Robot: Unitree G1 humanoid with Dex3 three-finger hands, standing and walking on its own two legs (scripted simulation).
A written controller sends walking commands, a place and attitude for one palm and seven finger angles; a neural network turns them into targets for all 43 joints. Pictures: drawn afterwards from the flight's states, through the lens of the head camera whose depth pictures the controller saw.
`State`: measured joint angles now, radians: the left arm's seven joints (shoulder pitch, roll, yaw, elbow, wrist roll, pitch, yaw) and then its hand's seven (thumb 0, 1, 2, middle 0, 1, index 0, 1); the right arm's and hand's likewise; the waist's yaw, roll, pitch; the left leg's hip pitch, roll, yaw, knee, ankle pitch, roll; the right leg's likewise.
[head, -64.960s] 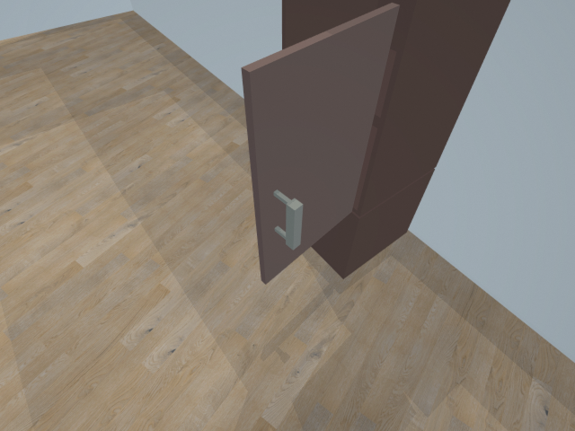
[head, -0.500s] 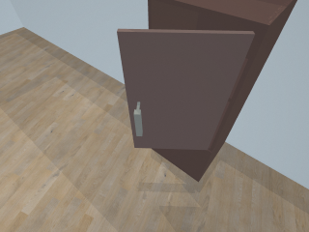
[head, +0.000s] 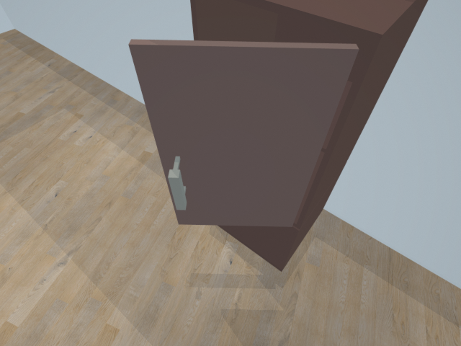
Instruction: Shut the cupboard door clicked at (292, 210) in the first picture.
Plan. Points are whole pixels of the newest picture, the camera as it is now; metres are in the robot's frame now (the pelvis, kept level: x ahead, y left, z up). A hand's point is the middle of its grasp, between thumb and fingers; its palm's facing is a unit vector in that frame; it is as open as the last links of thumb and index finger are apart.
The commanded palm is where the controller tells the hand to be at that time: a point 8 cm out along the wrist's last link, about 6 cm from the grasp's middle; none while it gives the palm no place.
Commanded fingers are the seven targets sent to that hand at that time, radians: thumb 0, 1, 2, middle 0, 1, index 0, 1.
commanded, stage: shuffle to correct the standing spot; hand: left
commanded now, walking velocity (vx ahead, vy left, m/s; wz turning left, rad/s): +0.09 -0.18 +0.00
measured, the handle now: (179, 183) +0.48 +0.16 -0.07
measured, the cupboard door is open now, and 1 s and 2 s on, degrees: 37 37 37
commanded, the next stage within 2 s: come to a stop and stand still in 0.32 s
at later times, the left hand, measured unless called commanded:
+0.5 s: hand out of the picture +0.09 +0.14 -0.17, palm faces +0.07 -0.99 -0.15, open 7.4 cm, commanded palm none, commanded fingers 0.00 0.90 0.90 -0.20 -0.30 -0.20 -0.30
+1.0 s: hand out of the picture +0.07 +0.12 -0.18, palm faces +0.12 -0.97 -0.22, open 7.3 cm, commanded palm none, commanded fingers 0.00 0.90 0.90 -0.20 -0.30 -0.20 -0.30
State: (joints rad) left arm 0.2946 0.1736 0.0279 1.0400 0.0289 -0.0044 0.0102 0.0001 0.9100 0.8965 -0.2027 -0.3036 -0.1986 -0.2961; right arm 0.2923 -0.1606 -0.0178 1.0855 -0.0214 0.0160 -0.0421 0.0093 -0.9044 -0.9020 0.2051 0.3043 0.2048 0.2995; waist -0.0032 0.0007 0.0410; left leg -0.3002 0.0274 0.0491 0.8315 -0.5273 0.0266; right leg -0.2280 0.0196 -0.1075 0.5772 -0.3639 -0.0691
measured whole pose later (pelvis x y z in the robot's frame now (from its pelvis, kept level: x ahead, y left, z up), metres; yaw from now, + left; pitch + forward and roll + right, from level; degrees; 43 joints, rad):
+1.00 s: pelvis +0.04 -0.08 +0.00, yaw +3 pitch +0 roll +0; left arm 0.24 0.20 0.06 0.98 0.02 0.04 0.04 0.00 0.91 0.90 -0.21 -0.30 -0.20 -0.30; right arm 0.22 -0.17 -0.05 0.98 -0.01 0.02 -0.01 0.01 -0.91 -0.90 0.20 0.30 0.20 0.30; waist 0.02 -0.05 0.05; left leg -0.27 -0.02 0.09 0.57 -0.33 0.01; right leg -0.33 -0.11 -0.05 0.63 -0.30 0.05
